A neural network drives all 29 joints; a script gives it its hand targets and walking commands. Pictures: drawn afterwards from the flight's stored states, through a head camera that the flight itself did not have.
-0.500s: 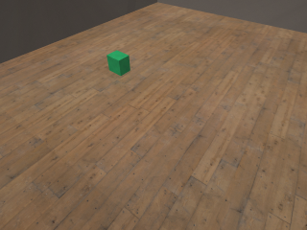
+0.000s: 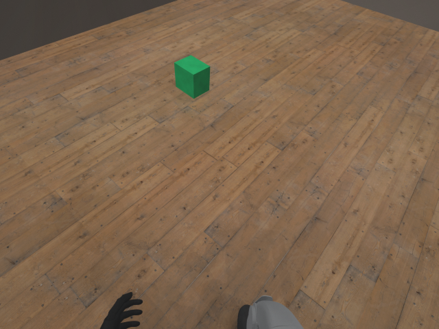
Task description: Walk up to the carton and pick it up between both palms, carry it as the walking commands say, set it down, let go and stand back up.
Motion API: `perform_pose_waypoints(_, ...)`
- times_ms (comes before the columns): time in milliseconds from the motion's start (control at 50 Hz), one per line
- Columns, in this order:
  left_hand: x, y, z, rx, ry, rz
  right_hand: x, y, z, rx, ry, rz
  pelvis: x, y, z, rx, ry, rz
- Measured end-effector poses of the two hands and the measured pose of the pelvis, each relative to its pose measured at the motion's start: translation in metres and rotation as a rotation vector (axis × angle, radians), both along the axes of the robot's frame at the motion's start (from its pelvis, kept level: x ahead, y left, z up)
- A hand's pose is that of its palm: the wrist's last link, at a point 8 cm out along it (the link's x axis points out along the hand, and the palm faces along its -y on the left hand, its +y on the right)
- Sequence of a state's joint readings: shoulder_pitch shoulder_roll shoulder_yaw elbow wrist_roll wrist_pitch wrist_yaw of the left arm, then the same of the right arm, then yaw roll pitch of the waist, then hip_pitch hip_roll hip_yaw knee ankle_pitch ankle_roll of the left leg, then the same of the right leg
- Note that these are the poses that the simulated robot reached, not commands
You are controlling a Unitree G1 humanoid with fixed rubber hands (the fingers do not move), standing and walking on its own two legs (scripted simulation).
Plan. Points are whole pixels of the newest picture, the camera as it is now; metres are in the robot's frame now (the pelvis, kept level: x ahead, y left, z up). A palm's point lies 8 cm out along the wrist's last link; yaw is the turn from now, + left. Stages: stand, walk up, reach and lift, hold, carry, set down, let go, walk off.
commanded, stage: walk up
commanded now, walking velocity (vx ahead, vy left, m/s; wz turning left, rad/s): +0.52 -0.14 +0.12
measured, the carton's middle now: (192, 76) +1.84 +0.05 -0.67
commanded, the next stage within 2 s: none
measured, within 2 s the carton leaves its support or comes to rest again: neither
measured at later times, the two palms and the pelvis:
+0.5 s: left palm (124, 310) +0.20 +0.19 -0.13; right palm (297, 184) +0.47 -0.22 -0.10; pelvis +0.30 -0.03 +0.01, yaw +2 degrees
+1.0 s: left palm (146, 127) +0.71 +0.20 -0.12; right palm (307, 188) +0.46 -0.25 -0.11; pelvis +0.57 -0.03 +0.01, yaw +1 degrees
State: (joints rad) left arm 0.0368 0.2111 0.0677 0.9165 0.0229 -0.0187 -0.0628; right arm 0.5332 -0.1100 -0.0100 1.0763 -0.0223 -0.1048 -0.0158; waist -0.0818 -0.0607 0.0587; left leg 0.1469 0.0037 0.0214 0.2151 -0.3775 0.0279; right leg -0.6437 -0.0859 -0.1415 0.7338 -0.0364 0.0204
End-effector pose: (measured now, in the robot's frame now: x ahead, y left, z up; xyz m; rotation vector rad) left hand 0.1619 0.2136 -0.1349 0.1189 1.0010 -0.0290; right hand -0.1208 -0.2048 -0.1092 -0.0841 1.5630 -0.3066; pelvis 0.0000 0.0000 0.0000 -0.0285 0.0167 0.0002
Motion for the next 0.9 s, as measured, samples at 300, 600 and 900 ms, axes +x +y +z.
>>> perform_pose_waypoints(300, 0.001, -0.003, -0.003, 0.125, 0.355, 0.239, 0.395, -0.086, -0.007, -0.045, -0.405, 0.273, 0.195, -0.044, 0.003, -0.009, -0.021, 0.016)
perform_pose_waypoints(600, 0.097, 0.001, -0.006, 0.072, 0.543, 0.311, 0.663, 0.004, -0.007, 0.077, -0.604, 0.409, 0.366, -0.005, -0.007, -0.01, 0.004, 0.024)
perform_pose_waypoints(900, 0.463, 0.025, 0.016, 0.075, 0.068, 0.083, 0.55, -0.047, 0.008, -0.051, -0.068, 0.073, 0.518, -0.004, 0.014, 0.021, -0.033, 0.024)
